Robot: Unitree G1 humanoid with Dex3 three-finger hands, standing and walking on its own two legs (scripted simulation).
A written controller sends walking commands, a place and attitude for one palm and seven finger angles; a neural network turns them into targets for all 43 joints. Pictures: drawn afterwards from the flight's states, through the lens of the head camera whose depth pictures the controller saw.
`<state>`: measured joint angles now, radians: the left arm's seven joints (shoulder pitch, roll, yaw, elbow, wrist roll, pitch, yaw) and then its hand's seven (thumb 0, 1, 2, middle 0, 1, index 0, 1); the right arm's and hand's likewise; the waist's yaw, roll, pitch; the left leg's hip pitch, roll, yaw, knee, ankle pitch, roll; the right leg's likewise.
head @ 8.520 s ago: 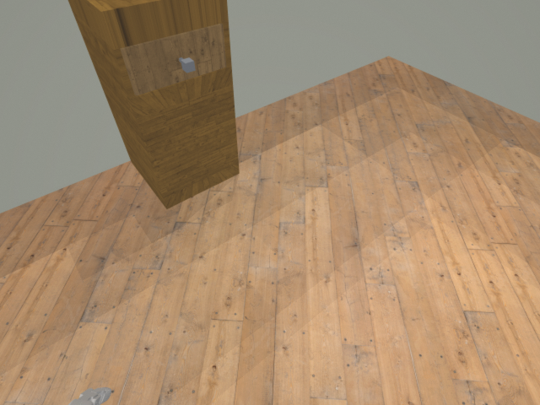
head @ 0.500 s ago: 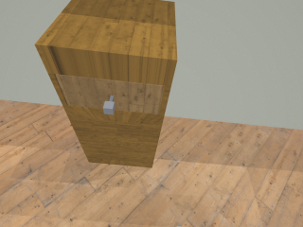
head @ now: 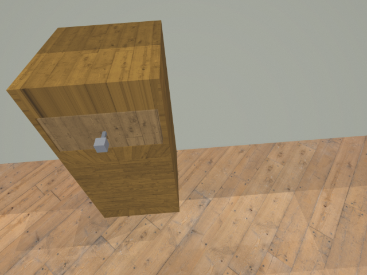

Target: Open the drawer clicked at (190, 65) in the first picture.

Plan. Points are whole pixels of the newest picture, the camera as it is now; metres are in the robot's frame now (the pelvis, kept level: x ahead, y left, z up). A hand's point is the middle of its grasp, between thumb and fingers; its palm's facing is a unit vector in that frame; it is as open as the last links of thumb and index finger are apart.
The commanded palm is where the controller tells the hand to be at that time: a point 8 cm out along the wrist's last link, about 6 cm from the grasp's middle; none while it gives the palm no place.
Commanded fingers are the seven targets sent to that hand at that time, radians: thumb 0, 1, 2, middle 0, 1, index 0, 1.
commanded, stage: come to a stop and stand still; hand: left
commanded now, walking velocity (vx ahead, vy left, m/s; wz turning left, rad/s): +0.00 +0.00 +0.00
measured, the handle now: (102, 140) +0.55 +0.29 -0.07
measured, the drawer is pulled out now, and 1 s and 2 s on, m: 0.00 0.00 0.00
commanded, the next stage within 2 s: look again from close up in 0.48 s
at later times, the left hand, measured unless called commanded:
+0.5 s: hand out of the picture -0.03 +0.11 -0.17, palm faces +0.07 -0.98 -0.18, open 7.3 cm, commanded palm none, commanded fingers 0.00 0.90 0.90 -0.20 -0.30 -0.20 -0.30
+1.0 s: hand out of the picture +0.05 +0.22 -0.16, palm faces +0.06 -0.96 -0.28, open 7.4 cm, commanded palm none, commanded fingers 0.00 0.90 0.90 -0.20 -0.30 -0.20 -0.30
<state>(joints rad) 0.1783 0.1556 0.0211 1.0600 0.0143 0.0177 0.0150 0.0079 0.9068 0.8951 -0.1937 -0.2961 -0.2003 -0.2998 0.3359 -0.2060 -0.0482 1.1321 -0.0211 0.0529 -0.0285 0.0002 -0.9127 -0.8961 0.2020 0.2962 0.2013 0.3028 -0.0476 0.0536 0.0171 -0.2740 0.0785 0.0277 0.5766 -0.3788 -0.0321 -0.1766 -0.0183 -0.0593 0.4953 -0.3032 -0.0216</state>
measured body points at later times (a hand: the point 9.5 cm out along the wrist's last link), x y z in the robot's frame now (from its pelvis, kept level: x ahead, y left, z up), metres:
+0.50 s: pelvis +0.00 -0.04 +0.00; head +0.01 -0.05 +0.45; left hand -0.04 +0.16 -0.15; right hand +0.00 -0.26 -0.16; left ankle -0.02 +0.11 -0.74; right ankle -0.02 -0.10 -0.74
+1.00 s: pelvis -0.02 +0.00 +0.00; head -0.04 +0.01 +0.45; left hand +0.04 +0.27 -0.14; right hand +0.06 -0.27 -0.13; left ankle -0.02 +0.12 -0.74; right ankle -0.02 -0.10 -0.74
